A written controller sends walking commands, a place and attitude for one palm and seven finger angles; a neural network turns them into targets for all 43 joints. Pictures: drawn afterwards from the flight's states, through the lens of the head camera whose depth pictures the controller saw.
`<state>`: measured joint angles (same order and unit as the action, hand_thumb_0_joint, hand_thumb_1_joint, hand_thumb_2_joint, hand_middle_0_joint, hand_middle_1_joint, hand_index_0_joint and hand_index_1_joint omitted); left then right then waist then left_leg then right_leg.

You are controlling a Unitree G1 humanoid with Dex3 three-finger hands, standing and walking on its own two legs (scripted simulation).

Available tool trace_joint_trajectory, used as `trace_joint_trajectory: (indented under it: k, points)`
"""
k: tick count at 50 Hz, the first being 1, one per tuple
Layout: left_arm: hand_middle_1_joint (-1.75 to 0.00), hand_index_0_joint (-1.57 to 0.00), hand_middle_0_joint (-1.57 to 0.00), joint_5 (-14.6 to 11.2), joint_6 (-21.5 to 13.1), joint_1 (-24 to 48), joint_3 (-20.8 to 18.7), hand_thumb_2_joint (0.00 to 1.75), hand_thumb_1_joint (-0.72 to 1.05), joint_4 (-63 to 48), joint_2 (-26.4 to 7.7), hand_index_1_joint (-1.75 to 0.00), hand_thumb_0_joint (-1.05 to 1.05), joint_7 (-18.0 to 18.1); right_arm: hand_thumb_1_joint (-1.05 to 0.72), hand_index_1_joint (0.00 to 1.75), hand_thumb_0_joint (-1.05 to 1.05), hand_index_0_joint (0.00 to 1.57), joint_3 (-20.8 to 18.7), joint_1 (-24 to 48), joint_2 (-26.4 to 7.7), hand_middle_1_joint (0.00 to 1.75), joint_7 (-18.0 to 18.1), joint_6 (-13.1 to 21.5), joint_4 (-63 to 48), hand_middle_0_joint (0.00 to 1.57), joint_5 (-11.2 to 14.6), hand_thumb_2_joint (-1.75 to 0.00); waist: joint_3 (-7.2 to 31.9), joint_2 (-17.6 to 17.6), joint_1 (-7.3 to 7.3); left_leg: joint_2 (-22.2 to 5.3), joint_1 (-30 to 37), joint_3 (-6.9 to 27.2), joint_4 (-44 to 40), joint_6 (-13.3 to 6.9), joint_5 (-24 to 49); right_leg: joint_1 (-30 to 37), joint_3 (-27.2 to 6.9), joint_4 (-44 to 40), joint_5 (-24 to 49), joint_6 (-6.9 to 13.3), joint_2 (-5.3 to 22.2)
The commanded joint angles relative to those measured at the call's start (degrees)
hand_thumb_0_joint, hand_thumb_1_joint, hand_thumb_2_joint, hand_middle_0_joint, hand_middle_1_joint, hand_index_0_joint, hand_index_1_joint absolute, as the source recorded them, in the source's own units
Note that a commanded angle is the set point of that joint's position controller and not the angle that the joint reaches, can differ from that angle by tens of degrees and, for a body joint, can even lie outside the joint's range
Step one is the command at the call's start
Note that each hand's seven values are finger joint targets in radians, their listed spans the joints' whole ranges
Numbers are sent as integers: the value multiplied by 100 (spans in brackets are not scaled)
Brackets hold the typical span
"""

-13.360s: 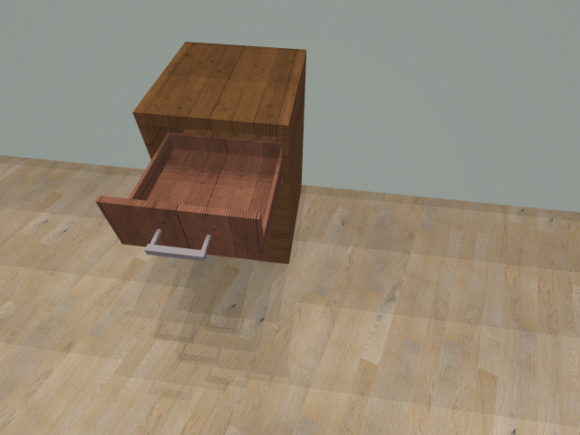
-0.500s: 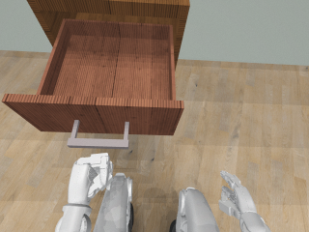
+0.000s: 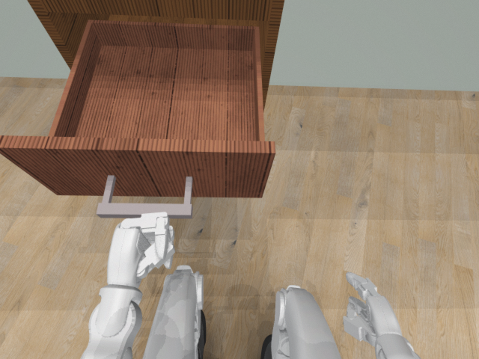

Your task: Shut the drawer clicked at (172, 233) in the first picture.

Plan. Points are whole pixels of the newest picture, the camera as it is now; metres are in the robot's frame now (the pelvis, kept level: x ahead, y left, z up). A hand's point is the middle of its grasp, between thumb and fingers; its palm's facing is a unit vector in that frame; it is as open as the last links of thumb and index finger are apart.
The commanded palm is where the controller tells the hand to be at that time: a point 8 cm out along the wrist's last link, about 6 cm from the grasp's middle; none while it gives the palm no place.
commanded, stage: push the drawer shut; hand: left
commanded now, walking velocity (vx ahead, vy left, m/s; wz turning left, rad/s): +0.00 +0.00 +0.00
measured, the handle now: (148, 197) +0.36 +0.17 +0.00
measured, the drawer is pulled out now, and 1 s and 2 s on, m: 0.28 0.16 0.04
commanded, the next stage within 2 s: none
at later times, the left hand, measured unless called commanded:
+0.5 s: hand (172, 210) +0.34 +0.13 +0.00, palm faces -0.02 -1.00 -0.03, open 3.1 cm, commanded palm +0.34 +0.18 +0.00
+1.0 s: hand (178, 174) +0.41 +0.13 +0.00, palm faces +0.01 -1.00 -0.04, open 3.1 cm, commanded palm +0.40 +0.17 +0.00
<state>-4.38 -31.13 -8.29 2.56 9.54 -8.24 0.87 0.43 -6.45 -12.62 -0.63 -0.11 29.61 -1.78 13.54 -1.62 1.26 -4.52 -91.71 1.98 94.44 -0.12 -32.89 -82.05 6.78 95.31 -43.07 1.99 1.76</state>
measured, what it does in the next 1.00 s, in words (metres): stands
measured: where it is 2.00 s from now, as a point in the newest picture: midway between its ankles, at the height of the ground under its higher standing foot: outside the picture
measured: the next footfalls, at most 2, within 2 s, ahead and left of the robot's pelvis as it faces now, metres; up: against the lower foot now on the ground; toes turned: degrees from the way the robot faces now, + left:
none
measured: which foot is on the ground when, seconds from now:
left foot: down 0.00-1.00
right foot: down 0.00-1.00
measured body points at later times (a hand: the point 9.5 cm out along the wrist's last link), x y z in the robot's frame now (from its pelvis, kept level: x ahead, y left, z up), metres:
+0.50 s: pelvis -0.01 +0.01 +0.00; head +0.14 +0.03 +0.43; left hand +0.34 +0.19 +0.00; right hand +0.16 -0.24 -0.11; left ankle +0.08 +0.12 -0.53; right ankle +0.01 -0.11 -0.53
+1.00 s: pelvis -0.01 +0.01 +0.00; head +0.16 +0.03 +0.42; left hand +0.40 +0.19 +0.00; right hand +0.12 -0.25 -0.12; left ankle +0.08 +0.12 -0.53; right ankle +0.01 -0.11 -0.52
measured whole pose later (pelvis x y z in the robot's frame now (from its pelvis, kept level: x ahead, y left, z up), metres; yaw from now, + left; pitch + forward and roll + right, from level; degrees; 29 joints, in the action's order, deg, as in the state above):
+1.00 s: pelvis -0.01 +0.01 +0.00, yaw -1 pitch +32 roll -4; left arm -3.8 -30.0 23.0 -5.9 33.9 -11.2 2.4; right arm 0.7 -9.2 -13.9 -0.9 -4.3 33.1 -2.2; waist 12.1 -2.2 4.9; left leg -4.7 -94.1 0.7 93.7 -1.4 -31.5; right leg -85.0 5.3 94.5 -40.9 0.7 1.6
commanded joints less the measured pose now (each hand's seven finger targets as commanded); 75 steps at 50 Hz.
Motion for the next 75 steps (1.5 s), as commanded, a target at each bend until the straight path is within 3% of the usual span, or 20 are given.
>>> trace_joint_trajectory:
  k: [1, 7, 12, 13, 14, 17, 21, 23, 26, 28, 32, 41, 44, 48, 55, 62, 63, 67, 72, 75]
  points:
    - [-160, -140, -140, 0, -435, 1090, -124, 90, 90, -1069, -252, -160, 0, 76, -90, 30, 0, 20, -328, -17, -760, 30, 63, 269, -658, 20, 17, -90, 2273, -131, 249, 329, 2583, 142, -984, -116, 930, 576, -420, -1648, 1410, 28, -251]
    - [-160, -140, -140, -8, -416, 1522, -271, 90, 90, -737, -347, -160, 0, 112, -90, 30, 0, 20, -328, -90, -816, 30, 71, 219, -575, 20, 19, -90, 2309, -21, 289, 315, 2558, 134, -1004, -131, 900, 636, -437, -1693, 1411, 13, -261]
    - [-160, -140, -140, -28, -392, 1855, -458, 90, 90, -549, -489, -160, 0, 111, -90, 30, 0, 20, -331, -117, -863, 30, 81, 166, -515, 20, 26, -90, 2405, -122, 266, 303, 2663, 136, -1054, -118, 905, 613, -425, -1686, 1427, 13, -264]
    - [-160, -140, -140, -29, -377, 1915, -376, 90, 90, -491, -391, -160, 0, 101, -90, 30, 0, 20, -327, -98, -874, 30, 66, 146, -542, 20, 24, -90, 2412, -208, 253, 318, 2712, 144, -1103, -102, 854, 583, -400, -1683, 1383, 17, -252]
    - [-160, -140, -140, -52, -363, 2114, -361, 90, 90, -428, -374, -160, 0, 105, -90, 30, 0, 20, -326, -101, -875, 30, 64, 131, -515, 20, 30, -90, 2334, -119, 324, 318, 2650, 143, -1091, -115, 758, 557, -414, -1730, 1328, 4, -253]
    - [-160, -140, -140, -63, -360, 2428, -526, 90, 90, -182, -491, -160, 0, 123, -90, 30, 0, 20, -318, -154, -908, 30, 93, 113, -455, 20, 28, -90, 2223, -110, 354, 304, 2576, 147, -1098, -119, 633, 479, -405, -1733, 1239, -4, -271]
    - [-160, -140, -140, -64, -374, 2793, -581, 90, 90, 64, -511, -160, 0, 102, -90, 30, 0, 20, -320, -193, -937, 30, 103, 74, -407, 20, 24, -90, 2321, -161, 371, 313, 2660, 164, -1110, -104, 703, 472, -378, -1698, 1318, -1, -267]
    - [-160, -140, -140, -61, -391, 2974, -576, 90, 90, 61, -511, -160, 0, 97, -90, 30, 0, 20, -326, -225, -962, 30, 95, 63, -390, 20, 8, -90, 2412, -387, 358, 297, 2883, 215, -1155, -75, 790, 316, -326, -1623, 1373, 9, -262]
    - [-160, -140, -140, -85, -346, 3167, -670, 90, 90, 201, -578, -160, 0, 105, -90, 30, 0, 20, -329, -267, -988, 30, 86, 12, -376, 20, 15, -90, 2525, -243, 373, 301, 2860, 216, -1148, -85, 831, 434, -343, -1646, 1429, 2, -264]
    - [-160, -140, -140, -56, -311, 3371, -611, 90, 90, 322, -530, -160, 0, 102, -90, 30, 0, 20, -331, -308, -1013, 30, 77, -15, -372, 20, 9, -90, 2507, -332, 439, 283, 2993, 282, -1188, -78, 858, 261, -292, -1602, 1453, -5, -258]
    - [-160, -140, -140, -40, -292, 3723, -850, 90, 90, 603, -743, -160, 0, 125, -90, 30, 0, 20, -324, -396, -1036, 30, 95, -59, -305, 20, 7, -90, 2485, -275, 461, 278, 2885, 275, -1148, -81, 814, 234, -304, -1574, 1428, -12, -275]
    - [-160, -140, -140, -6, -254, 4362, -793, 90, 90, 979, -623, -160, 0, 146, -90, 30, 0, 20, -340, -539, -1049, 30, 45, -179, -228, 20, -14, -90, 2680, -390, 538, 270, 3103, 324, -1159, -63, 1004, 163, -274, -1542, 1562, -15, -280]
    - [-160, -140, -140, 19, -281, 4622, -995, 90, 90, 1076, -825, -160, 0, 181, -90, 30, 0, 20, -351, -616, -1064, 30, 64, -208, -177, 20, -26, -90, 2778, -347, 557, 262, 3088, 321, -1102, -68, 1128, 181, -285, -1498, 1654, -27, -284]
    - [-160, -140, -140, 80, -314, 4996, -953, 90, 90, 1222, -794, -160, 0, 207, -90, 30, 0, 20, -351, -676, -1066, 30, 44, -249, -134, 20, -38, -90, 2795, -482, 614, 255, 3162, 347, -1109, -60, 1114, 36, -282, -1477, 1617, -25, -284]
    - [-160, -140, -140, 86, -337, 5508, -1224, 90, 90, 1729, -1049, -160, 0, 182, -90, 30, 0, 20, -335, -776, -1062, 30, 61, -301, -29, 20, -42, -90, 2758, -250, 690, 281, 2781, 243, -1003, -99, 989, 280, -365, -1564, 1591, -54, -314]
    - [-160, -140, -140, 89, -424, 6237, -1466, 90, 90, 2149, -1319, -160, 0, 116, -90, 30, 0, 20, -309, -931, -1067, 30, 82, -305, 87, 20, -70, -90, 2862, -477, 749, 279, 2727, 218, -902, -122, 1057, 215, -403, -1509, 1616, -53, -335]
    - [-160, -140, -140, 91, -434, 6283, -1524, 90, 90, 2144, -1370, -160, 0, 106, -90, 30, 0, 20, -314, -944, -1075, 30, 72, -320, 89, 20, -78, -90, 2986, -620, 708, 285, 2801, 195, -901, -104, 1114, 236, -413, -1507, 1653, -48, -324]
    - [-160, -140, -140, 80, -411, 6473, -1530, 90, 90, 2372, -1336, -160, 0, 63, -90, 30, 0, 20, -324, -1056, -1080, 30, 52, -357, 138, 20, -91, -90, 3036, -486, 804, 257, 2861, 240, -877, -126, 1307, 207, -385, -1477, 1801, -63, -340]
    - [-160, -140, -140, 104, -436, 6698, -1664, 90, 90, 2438, -1478, -160, 0, 27, -90, 30, 0, 20, -337, -1153, -1087, 30, 14, -429, 151, 20, -112, -90, 3216, -600, 799, 243, 2900, 218, -824, -131, 1515, 262, -404, -1436, 1970, -62, -349]
    - [-160, -140, -140, 134, -456, 6794, -1731, 90, 90, 2577, -1565, -160, 0, 20, -90, 30, 0, 20, -335, -1189, -1087, 30, -4, -493, 180, 20, -121, -90, 3133, -472, 827, 233, 2809, 201, -816, -136, 1488, 318, -415, -1470, 1974, -70, -370]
